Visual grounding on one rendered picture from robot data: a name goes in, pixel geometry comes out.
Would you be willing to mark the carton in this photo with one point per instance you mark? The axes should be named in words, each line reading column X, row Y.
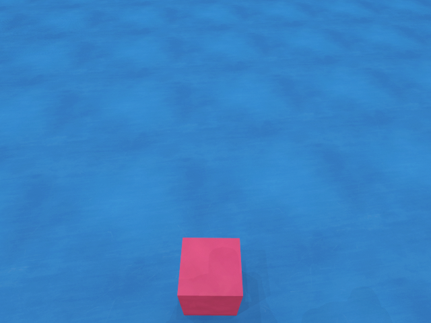
column 210, row 277

